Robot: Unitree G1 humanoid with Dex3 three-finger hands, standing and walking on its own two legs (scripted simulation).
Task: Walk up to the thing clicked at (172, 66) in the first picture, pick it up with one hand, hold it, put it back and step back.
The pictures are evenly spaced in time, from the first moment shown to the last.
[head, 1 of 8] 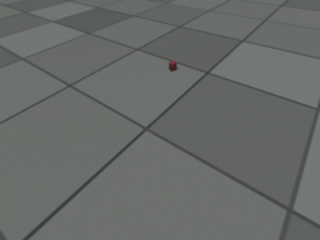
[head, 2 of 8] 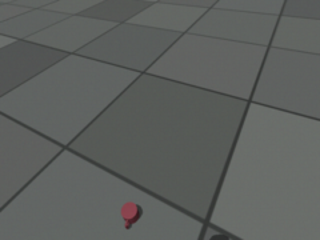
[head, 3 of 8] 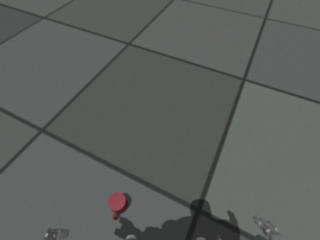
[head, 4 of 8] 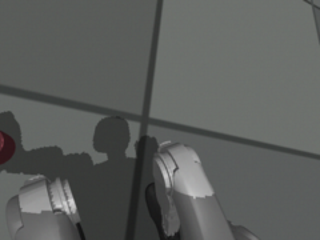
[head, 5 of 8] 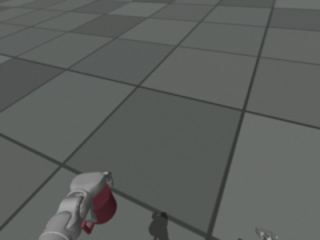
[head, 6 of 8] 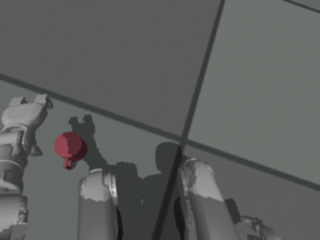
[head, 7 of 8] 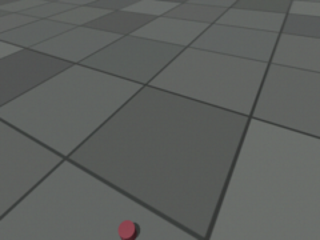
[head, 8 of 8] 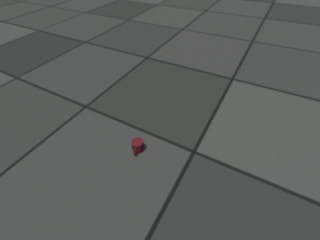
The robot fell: no
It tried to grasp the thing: yes
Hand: left
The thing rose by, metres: 0.64
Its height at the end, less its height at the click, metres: +0.00
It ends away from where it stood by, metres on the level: 0.02
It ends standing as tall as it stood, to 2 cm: yes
